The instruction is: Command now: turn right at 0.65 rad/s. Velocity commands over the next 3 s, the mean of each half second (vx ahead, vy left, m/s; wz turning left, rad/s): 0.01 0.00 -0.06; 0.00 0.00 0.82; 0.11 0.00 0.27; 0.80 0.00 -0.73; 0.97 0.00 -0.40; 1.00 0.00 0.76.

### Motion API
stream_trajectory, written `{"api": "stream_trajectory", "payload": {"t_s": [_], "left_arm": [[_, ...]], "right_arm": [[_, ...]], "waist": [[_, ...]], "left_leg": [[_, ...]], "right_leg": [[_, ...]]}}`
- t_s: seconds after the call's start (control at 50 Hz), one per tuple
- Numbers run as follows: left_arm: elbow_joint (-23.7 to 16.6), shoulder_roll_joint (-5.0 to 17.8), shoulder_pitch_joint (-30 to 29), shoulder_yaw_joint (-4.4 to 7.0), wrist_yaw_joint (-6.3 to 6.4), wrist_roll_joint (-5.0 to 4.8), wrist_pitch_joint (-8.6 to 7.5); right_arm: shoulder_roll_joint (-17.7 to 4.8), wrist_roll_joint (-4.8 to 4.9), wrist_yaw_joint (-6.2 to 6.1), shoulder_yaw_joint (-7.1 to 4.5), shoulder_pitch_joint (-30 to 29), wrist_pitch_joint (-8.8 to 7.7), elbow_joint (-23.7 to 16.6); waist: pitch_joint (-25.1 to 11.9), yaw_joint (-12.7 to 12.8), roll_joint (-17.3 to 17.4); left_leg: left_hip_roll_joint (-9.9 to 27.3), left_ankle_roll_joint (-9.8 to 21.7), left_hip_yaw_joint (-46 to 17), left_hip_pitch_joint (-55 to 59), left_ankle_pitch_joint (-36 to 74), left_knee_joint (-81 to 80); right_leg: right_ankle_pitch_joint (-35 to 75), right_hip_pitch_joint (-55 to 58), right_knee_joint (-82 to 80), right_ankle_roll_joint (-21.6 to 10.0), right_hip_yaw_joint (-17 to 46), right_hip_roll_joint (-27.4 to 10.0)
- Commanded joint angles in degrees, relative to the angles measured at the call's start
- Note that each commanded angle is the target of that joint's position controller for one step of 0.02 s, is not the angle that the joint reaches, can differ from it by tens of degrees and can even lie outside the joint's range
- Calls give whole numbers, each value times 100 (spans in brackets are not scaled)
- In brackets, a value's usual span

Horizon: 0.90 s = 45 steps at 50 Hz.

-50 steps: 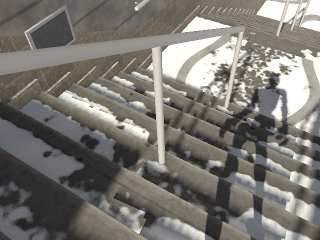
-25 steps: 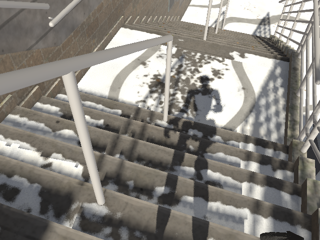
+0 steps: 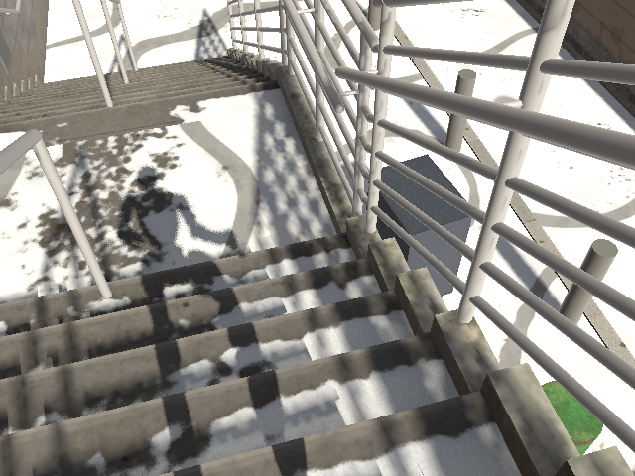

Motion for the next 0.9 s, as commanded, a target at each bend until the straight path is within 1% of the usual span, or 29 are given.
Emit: {"api": "stream_trajectory", "payload": {"t_s": [0.02, 0.04, 0.06, 0.08, 0.12, 0.16, 0.18, 0.26, 0.28, 0.3, 0.32, 0.34, 0.36, 0.4, 0.42, 0.46, 0.5, 0.54, 0.6, 0.66, 0.7, 0.72, 0.74, 0.76, 0.78, 0.8, 0.82, 0.84, 0.9], "left_arm": [[176, 1029, 1030, 497, 277, -284, -275], [178, 1721, 1559, 623, 471, -174, -386], [189, 1360, 1725, 522, 290, 23, -576], [207, 1240, 1513, 512, 145, -104, -673], [160, 915, 538, 377, 97, -523, -609], [143, 850, -52, 253, -1, -365, -416], [67, 621, -397, 132, -36, -371, -378], [-67, 491, -1484, -174, -142, -416, -427], [268, 285, -429, -72, 211, -712, -82], [121, 747, -809, -192, -131, -418, -294], [165, 876, -654, -49, -297, -730, -289], [-48, 1700, 166, 361, -124, -563, -215], [-97, 1894, 272, 510, 31, -463, -137], [-282, 1295, -168, 404, 293, -429, -147], [-398, 1048, -301, 389, 403, -483, -210], [-595, 764, -755, 328, 451, -437, -248], [-760, 492, -878, 258, 485, -387, -239], [-729, 286, -793, 139, 583, -264, -261], [-837, 338, -1011, 87, 486, -107, -230], [-703, 242, -350, -19, 389, -268, -21], [-423, 536, 604, 81, 329, -404, -14], [-236, 879, 1243, 227, 371, -334, -63], [-205, 1634, 1806, 473, 485, -297, -158], [-289, 1541, 1542, 468, 476, 24, -175], [-345, 1139, 948, 353, 463, -142, -154], [-388, 626, 306, 223, 411, -385, -122], [-584, 191, -167, 95, 405, -500, -123], [-666, 180, -500, 88, 445, -478, -186], [-501, 601, -572, 153, 711, -283, -283]], "right_arm": [[-1124, 3, 257, -421, -781, -14, -700], [-363, -124, 334, -224, -602, -33, -1128], [-317, 282, 306, -143, -757, 20, -1218], [-207, 524, 281, -99, -1042, -9, -1320], [-701, 200, 171, -191, -781, 42, -1028], [-469, -55, 283, -72, 224, 266, -492], [-321, -63, 427, 0, 584, 373, -316], [-78, 129, 861, 41, 1446, 428, 39], [107, 581, 487, 49, 1278, 776, 219], [-148, 213, 744, 42, 1338, 417, 147], [-419, 431, 730, -49, 1007, 272, 39], [-1265, 351, 527, -201, -98, 192, -433], [-1257, 89, 385, -232, -472, 170, -553], [-632, 227, 136, -78, -336, 165, -550], [-607, 306, 146, -46, -283, 141, -636], [-811, 296, 188, -155, 209, 153, -578], [-755, 181, 272, -192, 773, 122, -421], [-516, 162, 257, -148, 1224, 37, -300], [-561, 127, 514, -183, 799, 112, -310], [-829, -1, 669, -250, 207, 335, -508], [-751, -40, 730, -227, -304, 492, -693], [-477, -58, 736, -144, -245, 518, -765], [157, 53, 690, 8, 372, 491, -842], [10, -58, 604, 42, 637, 486, -718], [-182, -68, 479, -6, 466, 515, -494], [-452, 16, 358, -106, 454, 501, -348], [-559, -110, 323, -158, 570, 495, -170], [-403, -281, 426, -90, 603, 491, -151], [-164, -75, 871, -51, 272, 509, -242]], "waist": [[-321, 714, -947], [-1583, 512, -2059], [-1336, 921, -586], [-598, 1053, -644], [-396, 543, -449], [-352, -47, -240], [-429, -232, -218], [-538, -695, -273], [-1002, -116, -518], [-115, -258, -526], [-316, -66, -33], [-645, 1003, 241], [-853, 1174, 265], [-599, 971, -184], [-228, 919, 356], [149, 453, 452], [-12, 99, 902], [-227, -211, 820], [-421, -269, 442], [-487, 183, 456], [-308, 609, 450], [-451, 735, 65], [-828, 566, -1270], [-514, 576, -940], [-62, 334, -247], [-69, 59, -263], [-210, -61, -357], [-274, -116, -453], [-224, 132, -156]], "left_leg": [[213, 330, -452, -698, 1261, 746], [-756, -196, -755, -2371, -1660, 2398], [-768, -309, -1941, -2995, -1524, 2680], [-661, -405, -2278, -3474, -1522, 2553], [-338, -477, -2151, -3041, -1016, 2982], [-491, -468, -2019, -1784, 131, 3301], [-562, -490, -1922, -1335, 571, 3395], [-576, -755, -1533, 321, 1225, 2530], [-984, -146, -1071, 203, 932, 1263], [-463, -672, -1700, 330, 1688, 1463], [-607, -461, -1689, 42, 2577, -81], [-944, 124, -1916, -793, 3435, -151], [-826, 305, -1987, -1085, 3004, -400], [-844, 373, -2167, -1318, 1790, -837], [-631, 682, -2689, -1485, 1357, -1215], [-344, 1496, -3616, -1372, 1045, -1669], [-56, 2046, -4375, -488, 1607, -1820], [350, 2178, -5040, 815, 2517, -1810], [193, 1927, -5009, 1394, 3819, -1369], [-291, 1837, -4648, 14, 3967, -1417], [-673, 1641, -4379, -1229, 2662, -1438], [-1005, 1301, -4185, -2180, 1429, -929], [-2011, 345, -2997, -3229, -648, 745], [-1661, -137, -3024, -3715, -1059, 1873], [-1249, -293, -2904, -3653, -474, 2597], [-1098, -382, -2523, -3442, -137, 3305], [-1013, -459, -2269, -3003, 287, 3672], [-987, -455, -2022, -2666, 701, 3946], [-1016, -392, -1787, -2316, 1650, 4359]], "right_leg": [[2626, 2298, -2276, -702, -213, 671], [5674, 4386, -2180, -2249, 2170, -921], [5971, 4381, -2346, -2179, 2680, -1575], [4722, 3421, -2567, -2160, 3162, -1943], [3916, 1942, -2230, -1771, 2237, -1540], [3545, 180, -2290, -1589, 1676, -1028], [3265, -310, -2238, -1466, 1487, -813], [3243, -1029, -1584, -673, 849, -535], [4344, 485, -1775, -822, 506, -803], [3889, -126, -1190, -642, 1300, -940], [3265, 564, -1230, -528, 1045, -657], [2229, 1551, -1151, -606, 620, -271], [1371, 1951, -1237, -724, 568, -429], [847, 1847, -1500, -956, 747, -768], [286, 1586, -1402, -829, 328, -568], [-710, 895, -855, -535, 109, 8], [-1341, 88, -192, -338, 164, 627], [-2283, -917, 332, -126, 678, 752], [-1861, -1344, -294, 302, 888, 537], [-709, 338, -1169, 328, 472, 811], [685, 2041, -2219, -48, 352, 895], [1793, 3350, -2430, -597, 949, 396], [4311, 4444, -3069, -2353, 2997, -1549], [3618, 3822, -3692, -3092, 4126, -2579], [2702, 2878, -3993, -2810, 3830, -2535], [2510, 2391, -3916, -2331, 3012, -2061], [2429, 1969, -3902, -1900, 2127, -1578], [2610, 1624, -3825, -1580, 1457, -1115], [1810, 1237, -4063, -1422, 604, -814]]}}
